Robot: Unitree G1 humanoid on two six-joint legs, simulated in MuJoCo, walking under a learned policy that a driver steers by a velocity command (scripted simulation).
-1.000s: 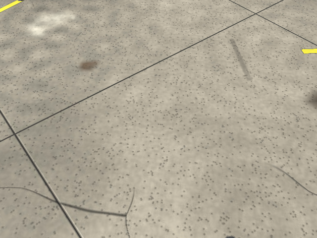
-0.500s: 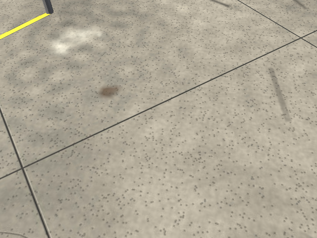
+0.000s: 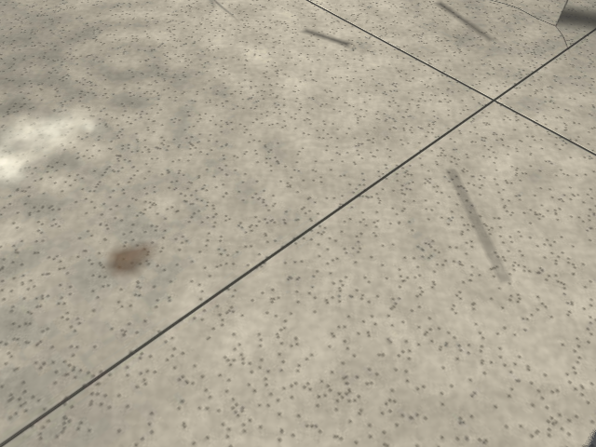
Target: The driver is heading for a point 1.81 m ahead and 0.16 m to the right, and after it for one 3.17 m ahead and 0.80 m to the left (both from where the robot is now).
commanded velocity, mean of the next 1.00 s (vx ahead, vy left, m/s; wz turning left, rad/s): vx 0.50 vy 0.00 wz -0.25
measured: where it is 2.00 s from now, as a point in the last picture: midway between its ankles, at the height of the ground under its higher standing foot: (332, 238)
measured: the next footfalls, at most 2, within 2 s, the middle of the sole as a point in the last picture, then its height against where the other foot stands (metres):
right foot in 0.30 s outside the picture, level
left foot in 0.80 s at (312, 380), level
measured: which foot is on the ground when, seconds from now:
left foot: down 0.00-0.28, up 0.30-0.78, down 0.80-1.00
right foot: up 0.00-0.28, down 0.30-0.82, up 0.84-1.00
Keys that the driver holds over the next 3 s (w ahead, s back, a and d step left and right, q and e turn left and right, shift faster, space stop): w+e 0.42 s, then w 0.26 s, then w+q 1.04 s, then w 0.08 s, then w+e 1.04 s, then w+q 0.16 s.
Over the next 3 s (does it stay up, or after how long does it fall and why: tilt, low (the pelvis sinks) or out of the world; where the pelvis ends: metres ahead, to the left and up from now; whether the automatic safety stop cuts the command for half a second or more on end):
stays up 1.67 -0.06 -0.01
